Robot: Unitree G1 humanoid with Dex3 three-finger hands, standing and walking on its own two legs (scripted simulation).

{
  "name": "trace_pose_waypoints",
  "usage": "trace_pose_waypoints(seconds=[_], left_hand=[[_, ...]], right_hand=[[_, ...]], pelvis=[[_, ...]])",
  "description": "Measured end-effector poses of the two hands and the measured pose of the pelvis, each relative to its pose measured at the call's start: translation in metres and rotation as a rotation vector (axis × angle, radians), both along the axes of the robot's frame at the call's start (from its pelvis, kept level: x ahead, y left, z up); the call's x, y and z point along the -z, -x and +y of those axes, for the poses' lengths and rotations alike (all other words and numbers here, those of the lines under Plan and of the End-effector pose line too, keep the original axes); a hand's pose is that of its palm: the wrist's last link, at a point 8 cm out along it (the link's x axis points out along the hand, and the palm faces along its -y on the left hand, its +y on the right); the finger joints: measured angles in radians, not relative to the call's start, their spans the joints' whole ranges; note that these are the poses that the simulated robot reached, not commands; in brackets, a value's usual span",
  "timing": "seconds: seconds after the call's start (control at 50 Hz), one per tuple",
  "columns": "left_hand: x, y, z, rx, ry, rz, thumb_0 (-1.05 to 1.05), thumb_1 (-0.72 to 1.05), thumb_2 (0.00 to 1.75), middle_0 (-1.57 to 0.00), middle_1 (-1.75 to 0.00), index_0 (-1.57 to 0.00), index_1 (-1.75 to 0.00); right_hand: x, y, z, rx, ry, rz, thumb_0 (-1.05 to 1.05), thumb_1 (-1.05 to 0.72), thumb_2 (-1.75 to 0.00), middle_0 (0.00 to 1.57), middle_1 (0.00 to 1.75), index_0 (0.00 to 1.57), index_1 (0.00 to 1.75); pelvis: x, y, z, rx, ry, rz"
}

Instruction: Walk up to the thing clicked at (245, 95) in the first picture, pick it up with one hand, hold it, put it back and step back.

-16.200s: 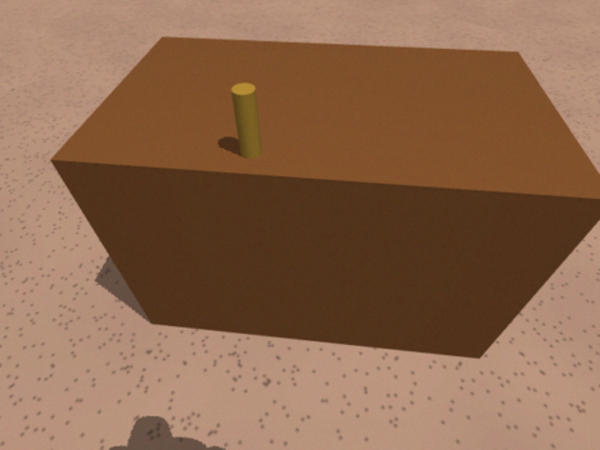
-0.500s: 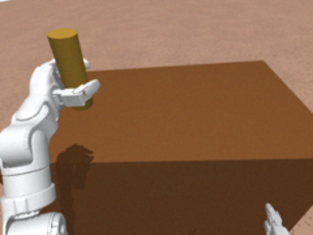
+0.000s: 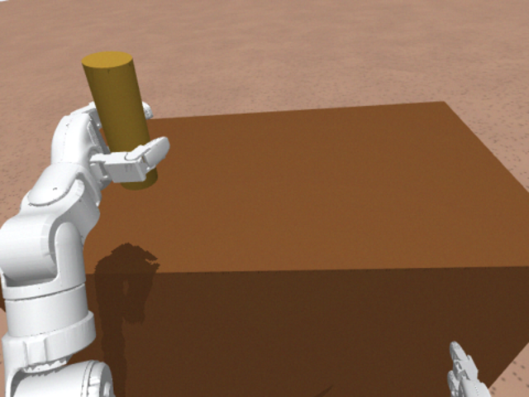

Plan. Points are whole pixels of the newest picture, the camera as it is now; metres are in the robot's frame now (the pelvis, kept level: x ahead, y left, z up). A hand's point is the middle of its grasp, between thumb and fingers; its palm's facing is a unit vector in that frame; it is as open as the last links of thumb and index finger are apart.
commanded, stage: hold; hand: left
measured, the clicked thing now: (125, 127) +0.33 +0.17 +0.32
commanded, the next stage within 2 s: crouch in 1.62 s
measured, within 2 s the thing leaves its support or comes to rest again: neither
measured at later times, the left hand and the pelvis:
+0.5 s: hand (137, 140) +0.34 +0.17 +0.29, palm faces +0.13 -0.99 +0.01, open 7.4 cm; pelvis +0.00 +0.00 +0.00, yaw +0 degrees
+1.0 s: hand (139, 136) +0.34 +0.16 +0.30, palm faces +0.12 -0.99 +0.01, open 7.4 cm; pelvis +0.00 +0.01 +0.00, yaw +0 degrees
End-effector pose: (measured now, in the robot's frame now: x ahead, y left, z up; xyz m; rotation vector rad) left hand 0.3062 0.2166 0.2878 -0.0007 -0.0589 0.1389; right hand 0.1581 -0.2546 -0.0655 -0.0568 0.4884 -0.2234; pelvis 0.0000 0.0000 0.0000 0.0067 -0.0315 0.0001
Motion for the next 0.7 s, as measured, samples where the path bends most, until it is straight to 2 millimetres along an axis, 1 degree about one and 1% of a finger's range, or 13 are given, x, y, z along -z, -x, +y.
trace_pose_waypoints(seconds=[0.16, 0.3, 0.4, 0.52, 0.7], left_hand=[[-0.005, -0.003, 0.001, 0.007, -0.005, -0.01, 0.0, -0.12, 1.12, -0.93, -1.24, -0.89, -1.21], [-0.001, -0.002, 0.002, 0.015, -0.001, 0.001, 0.0, -0.12, 1.12, -0.93, -1.25, -0.89, -1.21], [0.002, -0.003, -0.001, 0.019, 0.003, 0.003, 0.0, -0.12, 1.13, -0.93, -1.25, -0.89, -1.21], [-0.004, -0.007, -0.001, 0.009, 0.004, -0.01, 0.0, -0.12, 1.13, -0.93, -1.25, -0.88, -1.22], [-0.006, -0.013, 0.0, 0.019, 0.009, 0.002, 0.0, -0.12, 1.13, -0.93, -1.25, -0.88, -1.22]], right_hand=[[-0.001, -0.002, 0.0, 0.002, 0.003, -0.007, -0.02, 0.54, -0.05, 0.05, 0.05, 0.05, 0.05], [-0.001, -0.004, 0.004, -0.005, -0.005, -0.016, -0.01, 0.54, -0.05, 0.05, 0.05, 0.05, 0.05], [-0.001, -0.005, 0.006, -0.01, -0.004, -0.015, -0.01, 0.55, -0.05, 0.05, 0.05, 0.05, 0.05], [-0.002, -0.005, 0.005, -0.006, 0.0, -0.019, -0.02, 0.55, -0.05, 0.05, 0.05, 0.05, 0.05], [-0.004, -0.003, 0.006, -0.007, -0.001, -0.026, -0.01, 0.55, -0.05, 0.05, 0.05, 0.05, 0.05]], pelvis=[[0.0, -0.001, 0.001, 0.0, 0.002, 0.004], [0.0, -0.003, 0.001, 0.003, 0.002, 0.005], [0.0, -0.004, 0.001, 0.002, 0.002, 0.005], [0.0, -0.004, 0.002, 0.002, 0.002, 0.001], [0.0, -0.003, 0.003, 0.004, 0.003, 0.006]])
